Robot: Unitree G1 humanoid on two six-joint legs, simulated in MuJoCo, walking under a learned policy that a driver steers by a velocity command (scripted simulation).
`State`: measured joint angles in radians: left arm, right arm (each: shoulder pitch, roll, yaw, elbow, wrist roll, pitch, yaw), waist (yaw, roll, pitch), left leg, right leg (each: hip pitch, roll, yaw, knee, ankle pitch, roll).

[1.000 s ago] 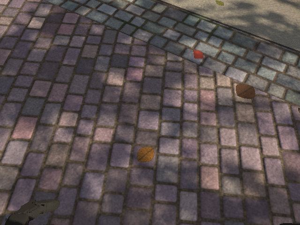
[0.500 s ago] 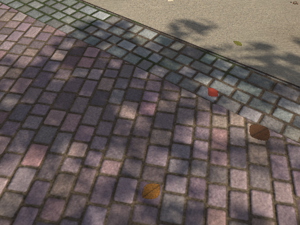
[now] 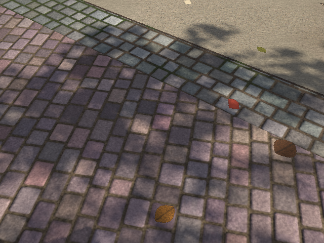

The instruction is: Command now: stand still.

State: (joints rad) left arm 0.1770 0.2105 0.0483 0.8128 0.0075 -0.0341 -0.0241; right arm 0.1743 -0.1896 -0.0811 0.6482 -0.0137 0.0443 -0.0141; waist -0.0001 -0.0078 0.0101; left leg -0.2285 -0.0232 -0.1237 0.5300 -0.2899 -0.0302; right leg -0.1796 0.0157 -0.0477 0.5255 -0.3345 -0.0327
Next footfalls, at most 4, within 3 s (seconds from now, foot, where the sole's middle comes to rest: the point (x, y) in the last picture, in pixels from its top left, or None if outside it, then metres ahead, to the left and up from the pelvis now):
1.36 left None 0.15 0.16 -0.77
1.68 right None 0.16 -0.07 -0.77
2.44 right None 0.33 -0.13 -0.77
2.92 left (161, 189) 0.77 0.03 -0.77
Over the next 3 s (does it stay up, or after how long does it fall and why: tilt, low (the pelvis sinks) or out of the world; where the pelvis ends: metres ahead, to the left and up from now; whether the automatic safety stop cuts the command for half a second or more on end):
stays up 0.63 -0.03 -0.02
